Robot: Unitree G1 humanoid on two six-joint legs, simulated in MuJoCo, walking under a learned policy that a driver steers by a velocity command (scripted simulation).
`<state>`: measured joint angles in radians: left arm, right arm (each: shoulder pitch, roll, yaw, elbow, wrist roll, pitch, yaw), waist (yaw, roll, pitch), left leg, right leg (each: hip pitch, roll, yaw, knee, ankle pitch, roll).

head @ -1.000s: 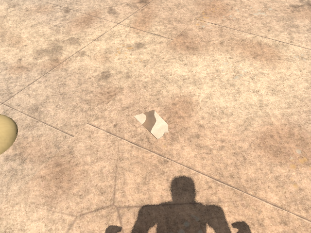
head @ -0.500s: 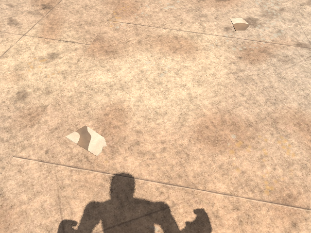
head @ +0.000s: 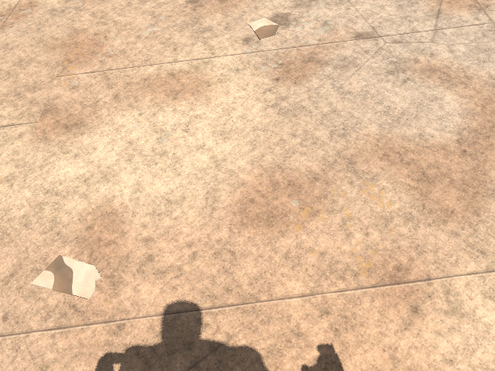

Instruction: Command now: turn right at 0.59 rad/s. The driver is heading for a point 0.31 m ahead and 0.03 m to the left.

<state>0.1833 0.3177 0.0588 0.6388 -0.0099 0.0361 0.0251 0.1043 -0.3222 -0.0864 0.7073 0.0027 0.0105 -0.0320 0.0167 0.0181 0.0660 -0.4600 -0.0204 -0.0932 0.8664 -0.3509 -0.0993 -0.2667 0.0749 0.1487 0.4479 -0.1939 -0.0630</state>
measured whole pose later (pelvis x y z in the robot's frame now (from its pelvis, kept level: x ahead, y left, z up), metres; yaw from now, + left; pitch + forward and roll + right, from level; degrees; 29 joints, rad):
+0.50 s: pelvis +0.00 +0.03 -0.01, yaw -11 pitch +0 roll +0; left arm 0.19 0.31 0.06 0.69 -0.01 0.05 0.02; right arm 0.16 -0.25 -0.04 0.74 0.00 0.01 -0.01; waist -0.01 -0.02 0.07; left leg -0.22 0.00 -0.04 0.47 -0.25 0.00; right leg -0.26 0.00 0.08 0.64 -0.38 0.10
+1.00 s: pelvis +0.00 -0.01 -0.01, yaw -12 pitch -2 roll +0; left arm 0.21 0.24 0.02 0.81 0.01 0.00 0.01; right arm 0.21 -0.29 -0.03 0.91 -0.01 0.00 -0.03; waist -0.02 0.01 0.04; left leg -0.17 0.05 -0.05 0.46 -0.25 -0.07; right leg -0.16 0.04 0.06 0.49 -0.30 -0.03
